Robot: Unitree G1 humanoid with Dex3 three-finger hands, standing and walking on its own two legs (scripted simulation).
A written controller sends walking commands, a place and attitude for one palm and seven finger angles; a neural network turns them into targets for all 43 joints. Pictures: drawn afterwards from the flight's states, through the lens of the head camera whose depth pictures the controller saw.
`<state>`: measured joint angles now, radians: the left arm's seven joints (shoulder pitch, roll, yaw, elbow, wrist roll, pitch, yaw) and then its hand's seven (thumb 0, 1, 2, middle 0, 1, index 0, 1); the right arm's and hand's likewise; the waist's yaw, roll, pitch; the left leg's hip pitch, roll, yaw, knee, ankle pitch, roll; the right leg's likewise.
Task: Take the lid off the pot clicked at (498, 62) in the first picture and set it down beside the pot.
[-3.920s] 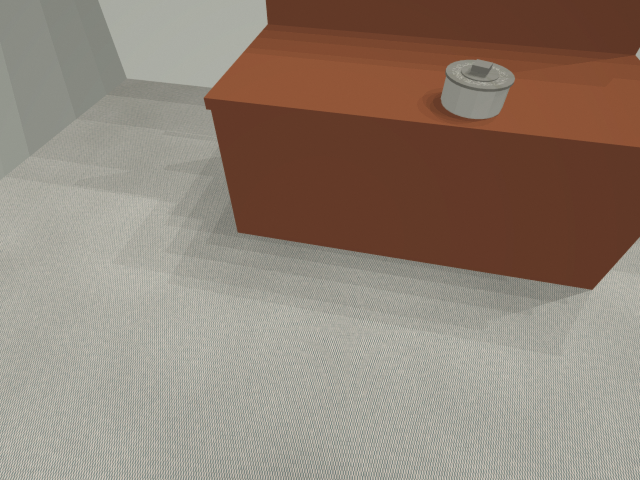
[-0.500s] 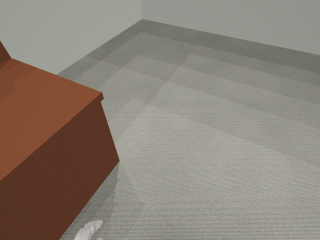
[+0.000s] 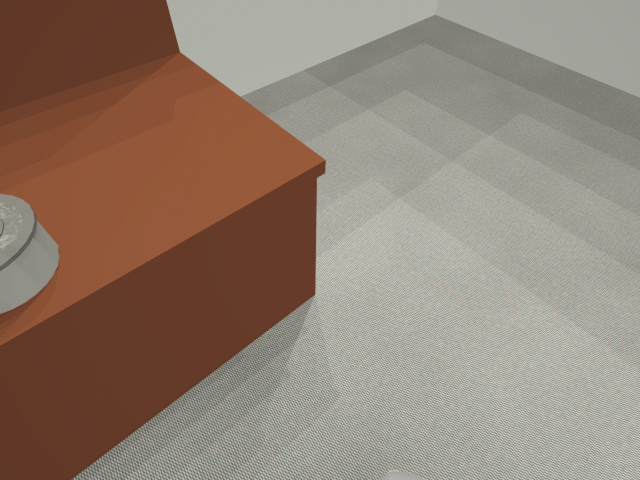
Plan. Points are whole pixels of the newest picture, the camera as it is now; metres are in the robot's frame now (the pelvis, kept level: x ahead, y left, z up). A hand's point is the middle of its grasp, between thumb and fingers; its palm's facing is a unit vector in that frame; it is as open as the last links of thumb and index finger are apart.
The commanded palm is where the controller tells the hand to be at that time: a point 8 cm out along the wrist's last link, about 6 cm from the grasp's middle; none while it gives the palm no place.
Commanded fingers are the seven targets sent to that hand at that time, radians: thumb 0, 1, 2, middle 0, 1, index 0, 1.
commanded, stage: turn to face it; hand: left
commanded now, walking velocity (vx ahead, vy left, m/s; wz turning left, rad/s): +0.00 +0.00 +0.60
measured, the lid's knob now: out of the picture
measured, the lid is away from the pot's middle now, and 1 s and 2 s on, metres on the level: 0.00 0.00 0.00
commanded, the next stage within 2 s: take the last steps up to it in 1.16 s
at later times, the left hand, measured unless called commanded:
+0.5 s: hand out of the picture -0.03 +0.14 -0.15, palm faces +0.37 -0.90 -0.25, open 7.3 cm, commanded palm none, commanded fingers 0.00 0.90 0.90 -0.20 -0.30 -0.20 -0.30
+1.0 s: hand out of the picture -0.06 +0.20 -0.16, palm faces +0.56 -0.79 -0.26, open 7.4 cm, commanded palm none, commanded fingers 0.00 0.90 0.90 -0.20 -0.30 -0.20 -0.30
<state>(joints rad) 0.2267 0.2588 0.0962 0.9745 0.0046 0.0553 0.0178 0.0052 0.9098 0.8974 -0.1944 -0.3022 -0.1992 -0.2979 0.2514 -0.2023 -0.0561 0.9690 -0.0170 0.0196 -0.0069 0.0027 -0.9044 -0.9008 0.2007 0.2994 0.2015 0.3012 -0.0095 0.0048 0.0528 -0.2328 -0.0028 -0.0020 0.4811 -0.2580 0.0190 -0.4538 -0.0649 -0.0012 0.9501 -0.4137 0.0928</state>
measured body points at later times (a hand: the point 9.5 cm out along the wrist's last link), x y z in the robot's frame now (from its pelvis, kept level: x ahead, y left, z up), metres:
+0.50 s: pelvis -0.01 -0.06 +0.00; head +0.03 -0.06 +0.45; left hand -0.05 +0.19 -0.13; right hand +0.18 -0.27 -0.14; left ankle -0.07 +0.08 -0.69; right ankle +0.02 -0.14 -0.74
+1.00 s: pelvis -0.02 -0.03 +0.00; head +0.00 -0.01 +0.45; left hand -0.09 +0.24 -0.14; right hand +0.16 -0.21 -0.15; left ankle -0.07 +0.06 -0.74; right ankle +0.06 -0.14 -0.70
